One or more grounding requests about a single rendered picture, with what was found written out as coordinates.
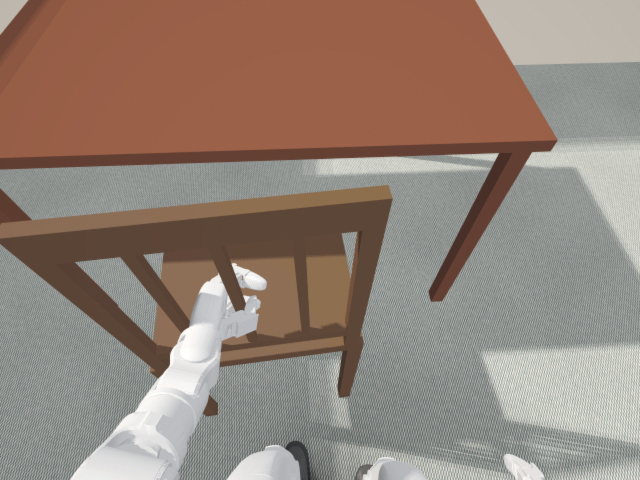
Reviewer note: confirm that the robot left hand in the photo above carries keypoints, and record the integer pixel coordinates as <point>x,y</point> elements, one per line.
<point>213,304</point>

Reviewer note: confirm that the robot left forearm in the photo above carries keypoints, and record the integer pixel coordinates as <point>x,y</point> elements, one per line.
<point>169,413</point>

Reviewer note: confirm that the robot shin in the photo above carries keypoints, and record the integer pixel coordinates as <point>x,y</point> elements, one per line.
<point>279,448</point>
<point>381,460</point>

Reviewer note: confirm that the table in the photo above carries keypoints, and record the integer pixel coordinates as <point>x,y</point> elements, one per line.
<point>88,83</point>

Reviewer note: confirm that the left robot upper arm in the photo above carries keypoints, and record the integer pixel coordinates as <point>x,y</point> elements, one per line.
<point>110,463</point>

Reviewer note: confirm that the robot right shin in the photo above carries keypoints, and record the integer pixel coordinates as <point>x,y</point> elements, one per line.
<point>381,460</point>

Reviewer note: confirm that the robot right hand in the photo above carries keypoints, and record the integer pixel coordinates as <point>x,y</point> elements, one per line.
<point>521,469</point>

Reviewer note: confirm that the chair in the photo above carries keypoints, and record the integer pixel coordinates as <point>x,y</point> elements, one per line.
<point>310,305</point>

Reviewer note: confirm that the robot left shin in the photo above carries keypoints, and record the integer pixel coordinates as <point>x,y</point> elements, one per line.
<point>279,448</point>

